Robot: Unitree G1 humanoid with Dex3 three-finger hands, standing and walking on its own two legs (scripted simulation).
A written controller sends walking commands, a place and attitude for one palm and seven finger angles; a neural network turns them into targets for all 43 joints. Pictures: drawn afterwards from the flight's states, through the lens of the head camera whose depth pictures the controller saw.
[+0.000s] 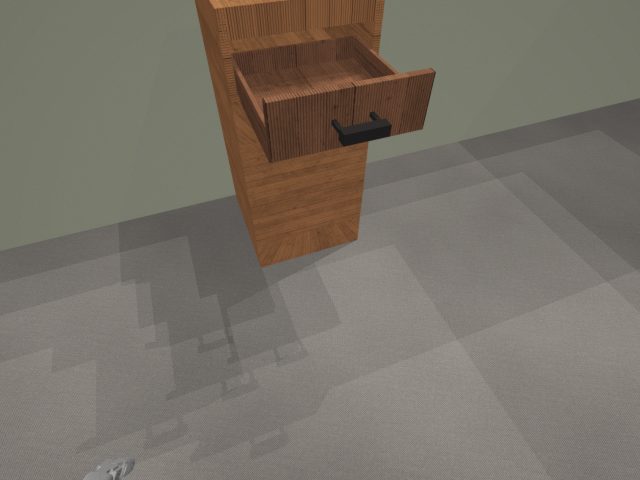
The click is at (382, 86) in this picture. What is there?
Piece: drawer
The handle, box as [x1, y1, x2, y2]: [332, 112, 391, 146]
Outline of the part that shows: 391,125 385,118 381,119 374,112 370,112 370,116 373,120 372,121 346,127 342,127 335,119 332,120 332,125 338,132 338,139 343,146 388,136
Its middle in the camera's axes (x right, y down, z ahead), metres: +0.08 -0.23 +0.81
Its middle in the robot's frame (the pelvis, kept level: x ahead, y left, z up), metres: +0.77 -0.04 +0.03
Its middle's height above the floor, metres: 0.80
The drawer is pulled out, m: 0.30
